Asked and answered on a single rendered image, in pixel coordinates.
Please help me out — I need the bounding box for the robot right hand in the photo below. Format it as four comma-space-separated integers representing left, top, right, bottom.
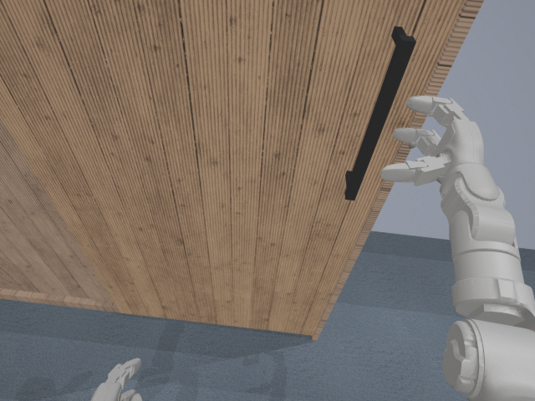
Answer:
380, 95, 484, 186

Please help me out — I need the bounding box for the wardrobe door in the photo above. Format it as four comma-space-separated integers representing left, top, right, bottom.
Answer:
0, 118, 113, 302
0, 0, 466, 336

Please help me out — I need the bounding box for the robot right upper arm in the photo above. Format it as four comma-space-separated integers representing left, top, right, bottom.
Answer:
442, 318, 535, 401

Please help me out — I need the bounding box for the handle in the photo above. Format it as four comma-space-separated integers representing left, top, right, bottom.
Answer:
344, 26, 416, 201

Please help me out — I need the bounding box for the robot right forearm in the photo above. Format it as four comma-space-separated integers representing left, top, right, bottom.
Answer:
440, 163, 535, 331

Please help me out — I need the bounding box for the robot left hand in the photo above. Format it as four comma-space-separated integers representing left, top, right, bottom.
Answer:
90, 358, 142, 401

